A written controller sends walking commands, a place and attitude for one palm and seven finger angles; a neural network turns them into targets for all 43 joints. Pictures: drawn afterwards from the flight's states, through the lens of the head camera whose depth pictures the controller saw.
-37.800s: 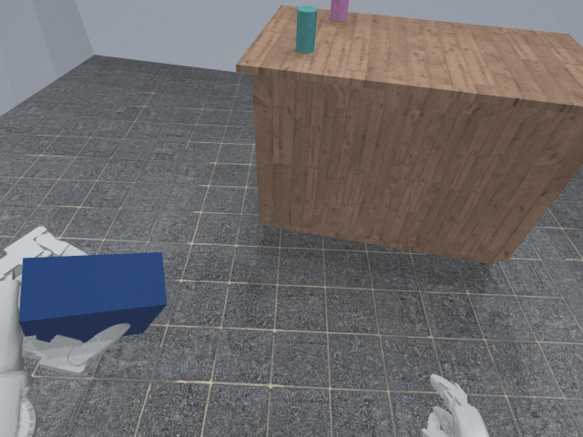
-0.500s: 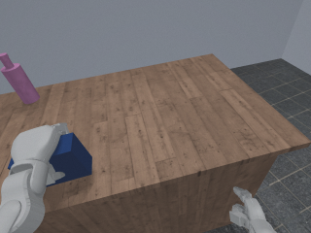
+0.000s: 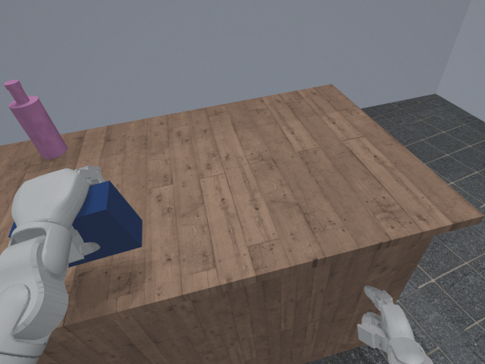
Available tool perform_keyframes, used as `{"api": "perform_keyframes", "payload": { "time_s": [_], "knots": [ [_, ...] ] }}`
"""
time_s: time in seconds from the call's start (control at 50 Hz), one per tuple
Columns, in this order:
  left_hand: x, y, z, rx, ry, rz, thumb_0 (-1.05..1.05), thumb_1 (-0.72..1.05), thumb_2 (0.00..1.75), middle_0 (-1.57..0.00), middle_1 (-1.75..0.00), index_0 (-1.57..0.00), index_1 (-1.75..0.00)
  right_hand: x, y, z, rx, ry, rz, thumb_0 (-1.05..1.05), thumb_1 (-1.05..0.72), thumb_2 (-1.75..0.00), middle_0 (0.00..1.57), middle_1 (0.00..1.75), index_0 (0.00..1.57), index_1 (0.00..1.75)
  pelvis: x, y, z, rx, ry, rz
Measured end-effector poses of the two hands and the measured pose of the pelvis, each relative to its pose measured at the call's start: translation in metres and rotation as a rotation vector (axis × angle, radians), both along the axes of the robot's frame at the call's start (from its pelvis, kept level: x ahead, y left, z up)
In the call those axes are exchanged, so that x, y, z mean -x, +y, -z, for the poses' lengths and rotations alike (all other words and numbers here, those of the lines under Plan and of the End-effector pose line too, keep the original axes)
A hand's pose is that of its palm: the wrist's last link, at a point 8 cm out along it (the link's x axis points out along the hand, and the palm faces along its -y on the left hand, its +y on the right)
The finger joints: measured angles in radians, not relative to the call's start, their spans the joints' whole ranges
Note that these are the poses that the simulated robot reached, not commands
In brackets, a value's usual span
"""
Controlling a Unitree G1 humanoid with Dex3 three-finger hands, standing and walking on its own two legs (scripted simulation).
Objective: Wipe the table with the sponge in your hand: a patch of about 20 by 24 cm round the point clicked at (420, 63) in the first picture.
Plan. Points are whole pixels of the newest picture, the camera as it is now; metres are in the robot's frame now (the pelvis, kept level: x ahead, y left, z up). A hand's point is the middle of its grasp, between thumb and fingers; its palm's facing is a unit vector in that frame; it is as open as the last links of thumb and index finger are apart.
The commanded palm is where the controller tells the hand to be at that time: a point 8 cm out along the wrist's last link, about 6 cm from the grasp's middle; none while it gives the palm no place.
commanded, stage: lift the sponge slowly off the table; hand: left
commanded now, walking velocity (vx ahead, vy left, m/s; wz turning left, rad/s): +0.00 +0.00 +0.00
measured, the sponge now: (90, 233) +0.24 +0.29 +0.13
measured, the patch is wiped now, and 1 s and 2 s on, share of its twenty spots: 0.95 0.95 0.95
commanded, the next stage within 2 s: bring the sponge back beside the body in 0.56 s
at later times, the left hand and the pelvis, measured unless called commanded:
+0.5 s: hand (81, 187) +0.26 +0.28 +0.21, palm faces +0.30 -0.13 -0.95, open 9.4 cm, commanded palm +0.21 +0.28 +0.28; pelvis -0.01 +0.01 +0.00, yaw +0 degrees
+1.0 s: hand (80, 199) +0.24 +0.27 +0.21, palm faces +0.27 -0.13 -0.95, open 9.4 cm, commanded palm +0.19 +0.27 +0.27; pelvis +0.00 +0.00 +0.00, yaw -1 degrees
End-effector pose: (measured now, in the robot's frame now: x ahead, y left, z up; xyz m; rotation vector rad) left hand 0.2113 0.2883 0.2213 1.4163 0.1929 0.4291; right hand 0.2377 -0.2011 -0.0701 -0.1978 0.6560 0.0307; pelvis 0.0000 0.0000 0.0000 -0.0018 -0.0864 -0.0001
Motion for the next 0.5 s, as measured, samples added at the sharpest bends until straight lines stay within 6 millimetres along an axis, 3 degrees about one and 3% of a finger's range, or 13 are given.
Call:
{"api": "perform_keyframes", "payload": {
  "time_s": [0.5],
  "knots": [
    [-0.013,-0.01,-0.038,0.024,-0.133,0.048,-0.01,-0.47,1.1,-0.8,-1.41,-0.82,-1.38,0.005,0.01,-0.005,-0.014,-0.023,0.015,0.01,-0.9,-0.9,0.2,0.3,0.16,0.28,0.009,0.006,-0.001,-0.001,0.0,0.005]
  ]
}}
